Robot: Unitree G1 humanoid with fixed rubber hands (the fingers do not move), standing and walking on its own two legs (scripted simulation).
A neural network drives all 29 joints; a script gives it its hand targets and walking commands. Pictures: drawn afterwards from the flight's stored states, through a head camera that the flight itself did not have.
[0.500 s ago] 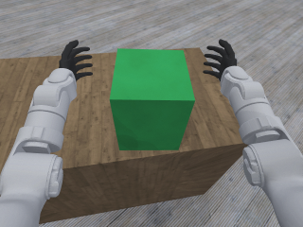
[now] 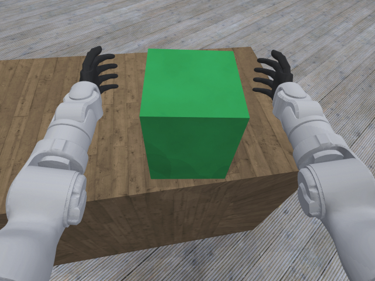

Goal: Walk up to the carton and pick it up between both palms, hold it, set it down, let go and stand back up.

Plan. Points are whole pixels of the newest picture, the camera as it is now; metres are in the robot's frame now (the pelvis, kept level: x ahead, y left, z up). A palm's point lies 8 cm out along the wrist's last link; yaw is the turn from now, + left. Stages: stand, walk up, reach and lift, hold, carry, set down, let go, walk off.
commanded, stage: reach and lift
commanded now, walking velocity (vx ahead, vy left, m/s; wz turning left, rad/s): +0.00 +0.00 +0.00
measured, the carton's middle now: (189, 118) +0.49 +0.00 +0.03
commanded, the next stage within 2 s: none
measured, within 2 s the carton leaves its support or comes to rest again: neither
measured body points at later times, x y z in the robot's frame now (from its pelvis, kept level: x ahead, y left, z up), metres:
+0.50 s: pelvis -0.01 +0.01 -0.01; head +0.09 +0.02 +0.43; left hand +0.48 +0.19 +0.07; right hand +0.48 -0.18 +0.08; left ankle +0.03 +0.12 -0.74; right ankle -0.01 -0.11 -0.74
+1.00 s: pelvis +0.00 +0.01 +0.00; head +0.11 +0.01 +0.43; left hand +0.48 +0.15 +0.07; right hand +0.49 -0.14 +0.08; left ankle +0.03 +0.12 -0.74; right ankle -0.01 -0.11 -0.74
